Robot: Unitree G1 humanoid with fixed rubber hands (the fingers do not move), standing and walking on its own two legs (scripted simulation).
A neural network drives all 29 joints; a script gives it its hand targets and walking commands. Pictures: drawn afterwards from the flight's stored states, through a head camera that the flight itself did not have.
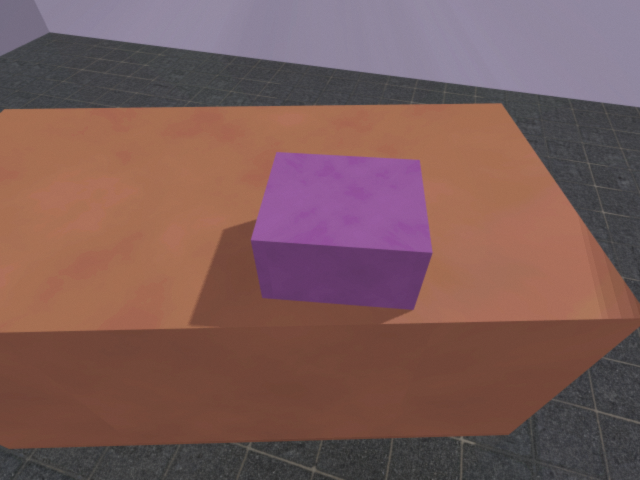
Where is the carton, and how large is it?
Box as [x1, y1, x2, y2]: [251, 152, 432, 309]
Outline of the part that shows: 276,152 251,237 251,243 262,297 413,309 432,252 419,160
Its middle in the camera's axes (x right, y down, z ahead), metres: +0.04 -0.02 +0.69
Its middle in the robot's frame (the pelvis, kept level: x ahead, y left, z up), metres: +0.53 +0.00 -0.02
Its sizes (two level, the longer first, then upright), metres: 0.267 0.226 0.153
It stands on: a pedestal, 0.67 m high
